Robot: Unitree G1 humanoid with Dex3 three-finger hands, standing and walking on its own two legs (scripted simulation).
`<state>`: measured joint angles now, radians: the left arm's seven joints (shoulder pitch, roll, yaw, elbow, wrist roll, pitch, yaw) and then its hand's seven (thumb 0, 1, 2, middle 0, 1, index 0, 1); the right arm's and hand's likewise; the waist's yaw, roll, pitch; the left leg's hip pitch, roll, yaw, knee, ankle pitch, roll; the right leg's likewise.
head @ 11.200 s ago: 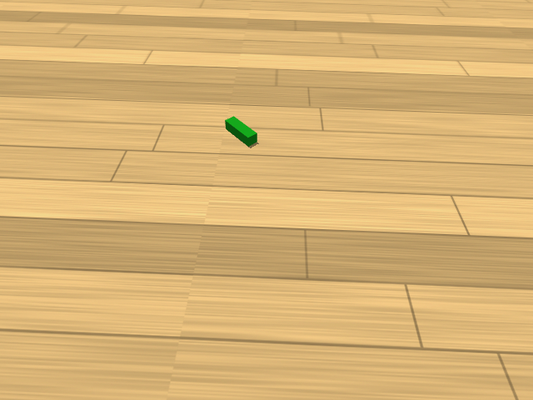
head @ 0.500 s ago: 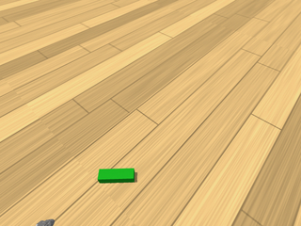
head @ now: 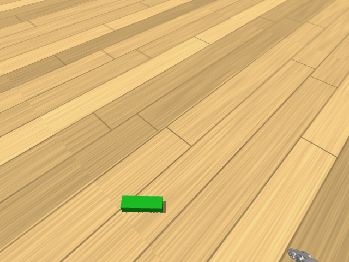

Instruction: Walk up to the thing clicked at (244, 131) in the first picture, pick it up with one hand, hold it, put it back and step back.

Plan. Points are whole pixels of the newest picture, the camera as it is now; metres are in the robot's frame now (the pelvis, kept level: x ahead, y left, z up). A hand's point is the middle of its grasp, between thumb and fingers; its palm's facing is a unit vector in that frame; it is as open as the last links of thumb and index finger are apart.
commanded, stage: walk up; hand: left
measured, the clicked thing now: (142, 204) +0.51 +0.21 -0.73
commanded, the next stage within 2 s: stand in 0.18 s
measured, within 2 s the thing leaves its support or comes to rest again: neither
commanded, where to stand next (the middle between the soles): +0.12 -0.02 m, yaw +2 degrees
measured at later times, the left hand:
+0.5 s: hand out of the picture +0.08 +0.23 -0.14, palm faces -0.04 -0.94 -0.34, open 7.4 cm
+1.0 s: hand out of the picture +0.07 +0.23 -0.14, palm faces -0.03 -0.93 -0.36, open 7.4 cm
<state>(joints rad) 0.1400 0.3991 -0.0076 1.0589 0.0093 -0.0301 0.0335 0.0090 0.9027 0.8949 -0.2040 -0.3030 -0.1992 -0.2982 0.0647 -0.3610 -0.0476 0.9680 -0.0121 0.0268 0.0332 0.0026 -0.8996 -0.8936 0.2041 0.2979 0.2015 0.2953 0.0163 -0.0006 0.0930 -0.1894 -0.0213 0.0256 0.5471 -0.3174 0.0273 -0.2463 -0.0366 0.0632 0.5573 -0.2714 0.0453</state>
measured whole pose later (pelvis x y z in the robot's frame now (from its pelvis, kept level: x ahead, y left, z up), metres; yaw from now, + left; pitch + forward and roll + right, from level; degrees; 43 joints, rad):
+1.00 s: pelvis +0.00 -0.03 +0.02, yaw +1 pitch -2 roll +0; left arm 0.10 0.36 -0.01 1.14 0.01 -0.01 0.00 0.01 0.90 0.89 -0.20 -0.30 -0.20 -0.30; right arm 0.10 -0.35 -0.02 1.14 -0.01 -0.01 0.01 0.00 -0.90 -0.89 0.20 0.30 0.20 0.30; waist -0.01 0.00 0.06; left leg -0.10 0.02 -0.01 0.32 -0.19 -0.03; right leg -0.15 0.00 0.03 0.34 -0.15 0.00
